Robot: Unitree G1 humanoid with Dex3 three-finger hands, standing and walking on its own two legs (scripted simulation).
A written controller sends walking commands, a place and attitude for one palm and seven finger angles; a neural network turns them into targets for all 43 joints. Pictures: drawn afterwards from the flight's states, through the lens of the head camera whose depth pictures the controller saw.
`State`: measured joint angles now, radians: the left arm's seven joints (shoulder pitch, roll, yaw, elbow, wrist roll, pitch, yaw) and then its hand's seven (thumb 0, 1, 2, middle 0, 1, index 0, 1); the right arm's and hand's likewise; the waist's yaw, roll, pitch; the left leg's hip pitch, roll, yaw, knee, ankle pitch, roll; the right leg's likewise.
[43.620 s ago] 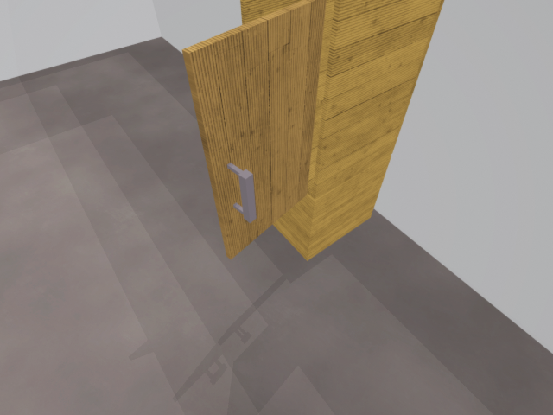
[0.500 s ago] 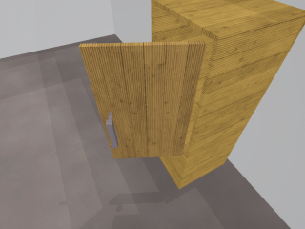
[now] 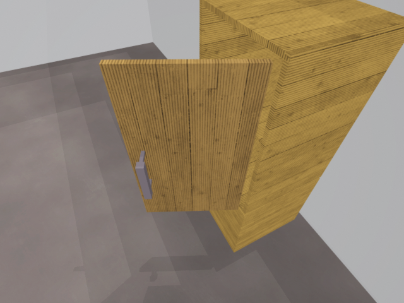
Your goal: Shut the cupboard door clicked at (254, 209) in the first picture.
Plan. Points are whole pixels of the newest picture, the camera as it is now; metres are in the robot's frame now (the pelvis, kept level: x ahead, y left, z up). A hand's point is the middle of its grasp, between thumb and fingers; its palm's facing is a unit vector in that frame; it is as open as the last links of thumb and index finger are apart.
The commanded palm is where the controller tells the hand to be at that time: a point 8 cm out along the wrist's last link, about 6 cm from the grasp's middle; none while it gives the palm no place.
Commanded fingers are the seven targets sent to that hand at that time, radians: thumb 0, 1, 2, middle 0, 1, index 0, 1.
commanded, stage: raise the hand and make a fist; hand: left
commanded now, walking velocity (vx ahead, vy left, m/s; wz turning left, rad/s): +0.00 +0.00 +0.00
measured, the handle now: (145, 175) +0.46 +0.19 -0.09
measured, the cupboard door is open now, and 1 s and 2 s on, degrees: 65 65 65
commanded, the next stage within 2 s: bring the fist close to the handle in 1.94 s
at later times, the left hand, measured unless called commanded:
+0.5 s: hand (107, 301) +0.15 +0.21 -0.11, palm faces +0.12 -0.99 +0.00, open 5.9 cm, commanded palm +0.13 +0.26 -0.08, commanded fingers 0.00 0.90 0.90 -0.64 -0.78 -0.64 -0.78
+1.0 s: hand (107, 284) +0.18 +0.21 -0.09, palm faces +0.08 -1.00 -0.03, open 3.6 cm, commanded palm +0.15 +0.26 -0.08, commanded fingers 0.00 0.90 0.90 -1.10 -1.28 -1.10 -1.28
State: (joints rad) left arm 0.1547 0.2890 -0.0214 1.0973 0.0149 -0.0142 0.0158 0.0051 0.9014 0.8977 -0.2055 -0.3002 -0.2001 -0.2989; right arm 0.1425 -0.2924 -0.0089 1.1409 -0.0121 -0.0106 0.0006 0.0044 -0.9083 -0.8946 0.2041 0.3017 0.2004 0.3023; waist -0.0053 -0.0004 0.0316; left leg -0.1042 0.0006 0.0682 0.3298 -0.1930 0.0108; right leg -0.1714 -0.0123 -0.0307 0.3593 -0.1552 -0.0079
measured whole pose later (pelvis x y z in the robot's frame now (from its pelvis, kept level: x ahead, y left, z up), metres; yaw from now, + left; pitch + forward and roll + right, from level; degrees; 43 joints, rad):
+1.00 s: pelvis -0.02 +0.01 -0.13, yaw +2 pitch +19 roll -3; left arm 0.46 0.24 0.17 -0.05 -0.29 -0.43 -0.24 0.02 0.90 0.90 -0.93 -1.09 -0.92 -1.09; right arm 0.24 -0.25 -0.02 0.51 0.02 -0.20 -0.07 0.01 -0.90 -0.89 0.21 0.30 0.20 0.30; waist 0.00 0.01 -0.18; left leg -1.08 0.02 -0.01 1.35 -0.60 0.02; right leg -1.08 -0.03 -0.09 1.28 -0.53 -0.01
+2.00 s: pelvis -0.02 +0.00 -0.13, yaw +2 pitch +19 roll -2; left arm 0.39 0.23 0.14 -0.01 -0.27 -0.44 -0.21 0.02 0.90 0.90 -1.30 -1.50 -1.30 -1.50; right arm 0.23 -0.24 0.00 0.48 0.01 -0.13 -0.05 0.01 -0.90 -0.89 0.21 0.30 0.20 0.30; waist 0.00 0.02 -0.19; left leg -1.06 0.02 -0.02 1.33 -0.61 0.01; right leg -1.07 -0.03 -0.09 1.27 -0.54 -0.02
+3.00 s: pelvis -0.02 +0.00 -0.12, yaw +2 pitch +21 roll -1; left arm -0.27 0.15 0.08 0.52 -0.12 -0.45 -0.01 0.02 0.90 0.90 -1.30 -1.50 -1.30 -1.50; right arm 0.23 -0.23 0.00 0.58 -0.01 -0.05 -0.01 0.01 -0.91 -0.89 0.21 0.30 0.20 0.30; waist -0.05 0.02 -0.17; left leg -1.04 0.01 0.02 1.26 -0.57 0.02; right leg -1.08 -0.03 -0.06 1.23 -0.51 -0.01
